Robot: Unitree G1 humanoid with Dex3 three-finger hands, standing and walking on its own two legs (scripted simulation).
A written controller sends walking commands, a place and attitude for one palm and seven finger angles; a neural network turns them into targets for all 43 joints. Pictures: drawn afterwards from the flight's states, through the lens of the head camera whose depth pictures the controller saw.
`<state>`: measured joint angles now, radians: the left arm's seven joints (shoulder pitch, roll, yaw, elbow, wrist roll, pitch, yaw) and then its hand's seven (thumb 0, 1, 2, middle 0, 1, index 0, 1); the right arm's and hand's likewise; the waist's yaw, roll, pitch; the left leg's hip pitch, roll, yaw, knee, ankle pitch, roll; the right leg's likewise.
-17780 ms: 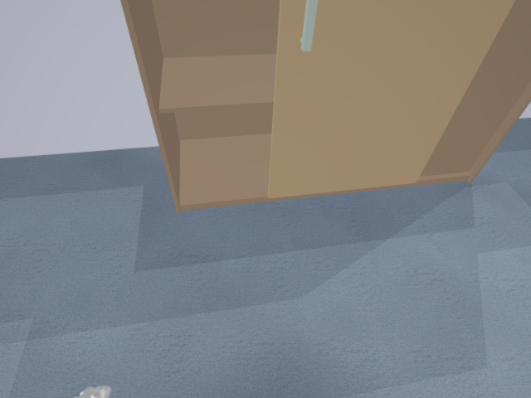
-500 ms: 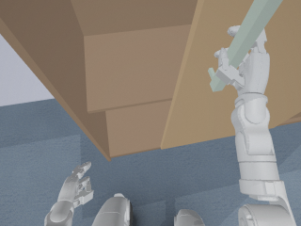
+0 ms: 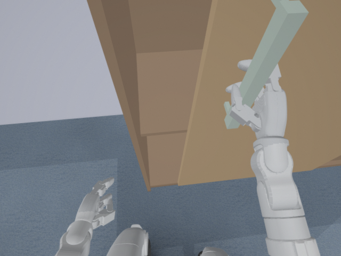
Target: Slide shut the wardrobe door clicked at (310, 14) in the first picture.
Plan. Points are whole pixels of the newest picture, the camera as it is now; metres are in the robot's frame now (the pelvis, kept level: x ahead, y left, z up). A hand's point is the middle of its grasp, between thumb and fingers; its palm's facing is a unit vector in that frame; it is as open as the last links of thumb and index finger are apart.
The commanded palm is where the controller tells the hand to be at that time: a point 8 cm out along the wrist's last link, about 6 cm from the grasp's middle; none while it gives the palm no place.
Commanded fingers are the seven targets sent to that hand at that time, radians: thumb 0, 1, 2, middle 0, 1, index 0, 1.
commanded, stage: step sideways, sliding the door along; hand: right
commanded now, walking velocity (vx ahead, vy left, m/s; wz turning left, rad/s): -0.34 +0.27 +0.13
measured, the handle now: (248, 75) +0.41 -0.15 +0.18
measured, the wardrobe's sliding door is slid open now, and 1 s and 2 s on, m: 0.15 0.00 0.00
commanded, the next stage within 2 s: stop walking and hold the door there in 0.92 s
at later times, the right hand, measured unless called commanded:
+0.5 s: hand (154, 114) +0.35 +0.02 +0.15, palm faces +0.02 +1.00 -0.07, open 6.5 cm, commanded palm +0.33 +0.00 +0.15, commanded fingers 0.00 -0.90 -0.90 0.45 1.40 0.45 1.40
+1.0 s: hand (147, 109) +0.35 +0.04 +0.15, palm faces +0.40 +0.92 -0.06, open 7.1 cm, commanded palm +0.31 +0.06 +0.16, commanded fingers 0.00 -0.90 -0.90 0.45 1.40 0.45 1.40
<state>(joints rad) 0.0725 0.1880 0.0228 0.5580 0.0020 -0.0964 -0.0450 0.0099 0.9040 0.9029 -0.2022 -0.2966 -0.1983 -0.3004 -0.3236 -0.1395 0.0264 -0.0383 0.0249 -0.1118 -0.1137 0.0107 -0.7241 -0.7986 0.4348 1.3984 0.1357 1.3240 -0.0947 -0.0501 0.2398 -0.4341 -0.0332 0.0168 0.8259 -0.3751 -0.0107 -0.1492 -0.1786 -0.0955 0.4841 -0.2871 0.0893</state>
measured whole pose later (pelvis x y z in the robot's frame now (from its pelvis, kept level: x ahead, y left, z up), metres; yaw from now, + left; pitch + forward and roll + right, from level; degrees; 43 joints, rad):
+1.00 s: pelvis -0.07 +0.27 -0.02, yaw +3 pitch -3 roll +3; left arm 0.14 0.23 0.03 0.63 -0.06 -0.05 -0.01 0.01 0.90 0.90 -0.20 -0.30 -0.20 -0.30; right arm -0.60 -0.33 -0.26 0.34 0.13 0.02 -0.19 0.02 -0.70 -0.82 0.38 1.39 0.09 1.35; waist -0.06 -0.07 0.21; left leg -0.23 -0.04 0.08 0.57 -0.28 0.01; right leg -0.29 -0.23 0.07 0.66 -0.29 0.11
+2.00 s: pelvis -0.07 +0.22 +0.00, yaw +8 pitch +0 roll +0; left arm 0.25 0.24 -0.01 0.72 -0.03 -0.01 0.09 0.01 0.90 0.90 -0.21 -0.30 -0.20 -0.30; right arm -0.43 -0.37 -0.25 0.51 0.07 -0.05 -0.18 -0.01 -0.69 -0.74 0.33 1.35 0.14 1.33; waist 0.02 -0.02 -0.01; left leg -0.24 0.05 -0.04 0.43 -0.19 -0.06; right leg -0.21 -0.07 -0.13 0.48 -0.26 0.01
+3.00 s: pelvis -0.07 +0.24 -0.01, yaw +5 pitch +5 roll +0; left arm 0.29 0.23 -0.03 0.67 -0.01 -0.10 0.07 0.01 0.90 0.90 -0.21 -0.30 -0.20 -0.30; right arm -0.60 -0.46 -0.43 0.73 0.01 -0.11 0.00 -0.01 0.55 -0.20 0.39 1.23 0.37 1.22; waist 0.03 0.01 -0.06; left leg -0.40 0.05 0.02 0.57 -0.26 -0.04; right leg -0.39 -0.05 -0.03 0.60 -0.30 0.02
